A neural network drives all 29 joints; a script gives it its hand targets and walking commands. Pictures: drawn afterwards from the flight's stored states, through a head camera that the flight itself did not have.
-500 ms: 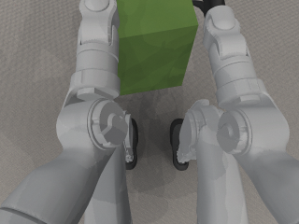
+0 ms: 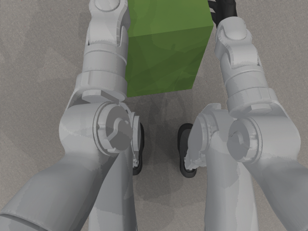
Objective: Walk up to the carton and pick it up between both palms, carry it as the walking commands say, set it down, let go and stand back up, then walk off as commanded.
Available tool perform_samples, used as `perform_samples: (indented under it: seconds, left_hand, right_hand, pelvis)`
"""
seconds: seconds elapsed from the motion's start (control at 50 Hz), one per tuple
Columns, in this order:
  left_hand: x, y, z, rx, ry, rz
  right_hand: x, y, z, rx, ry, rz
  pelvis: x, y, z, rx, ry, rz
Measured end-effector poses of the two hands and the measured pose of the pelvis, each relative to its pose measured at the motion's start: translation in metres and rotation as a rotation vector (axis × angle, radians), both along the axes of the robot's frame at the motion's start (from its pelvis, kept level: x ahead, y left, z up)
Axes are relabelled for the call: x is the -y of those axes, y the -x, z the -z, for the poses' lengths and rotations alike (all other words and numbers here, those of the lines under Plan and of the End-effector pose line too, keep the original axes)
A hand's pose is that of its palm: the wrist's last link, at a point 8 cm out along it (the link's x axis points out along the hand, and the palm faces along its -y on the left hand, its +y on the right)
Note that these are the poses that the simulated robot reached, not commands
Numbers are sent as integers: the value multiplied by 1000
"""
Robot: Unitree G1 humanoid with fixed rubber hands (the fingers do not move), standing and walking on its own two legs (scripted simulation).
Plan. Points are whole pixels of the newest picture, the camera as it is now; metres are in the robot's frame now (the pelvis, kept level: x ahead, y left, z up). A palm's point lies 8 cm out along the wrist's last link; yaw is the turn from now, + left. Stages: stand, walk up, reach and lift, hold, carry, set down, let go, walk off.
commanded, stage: set down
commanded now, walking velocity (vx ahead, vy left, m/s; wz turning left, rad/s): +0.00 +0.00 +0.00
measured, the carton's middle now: (153, 37) +0.49 +0.05 -0.24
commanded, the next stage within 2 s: none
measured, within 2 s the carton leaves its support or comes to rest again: rests again in 1.90 s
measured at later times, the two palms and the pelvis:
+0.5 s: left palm out of the picture +0.56 +0.12 -0.09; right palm (238, 24) +0.51 -0.13 -0.16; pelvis -0.01 +0.00 -0.02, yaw +0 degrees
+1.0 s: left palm out of the picture +0.56 +0.18 -0.10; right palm (246, 23) +0.51 -0.15 -0.17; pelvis -0.01 -0.01 -0.03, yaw +0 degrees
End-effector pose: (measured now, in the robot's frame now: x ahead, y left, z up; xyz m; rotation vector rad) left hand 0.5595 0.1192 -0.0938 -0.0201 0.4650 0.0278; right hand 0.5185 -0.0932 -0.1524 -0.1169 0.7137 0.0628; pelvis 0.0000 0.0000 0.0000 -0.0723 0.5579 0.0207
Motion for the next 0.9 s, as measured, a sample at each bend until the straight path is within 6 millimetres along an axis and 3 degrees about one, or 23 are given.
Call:
perform_samples:
  seconds: [0.26,0.46,0.62,0.78,0.9]
  left_hand:
    - [-1,1,0,5,7,2]
    - [-3,1,0,8,2,17]
    - [-7,2,-1,12,7,20]
    - [-32,-1,-1,19,-6,-10]
    - [-50,-2,1,13,-20,-24]
  right_hand:
    - [6,7,11,-16,11,2]
    - [34,8,10,9,76,14]
    - [35,9,11,17,67,5]
    - [62,5,8,35,103,32]
    - [57,3,14,19,74,21]
  pelvis:
    - [1,3,8,27,-6,1]
    - [1,8,16,48,-7,3]
    - [2,11,24,70,-12,5]
    - [3,14,30,90,-17,7]
    - [5,14,32,90,-22,8]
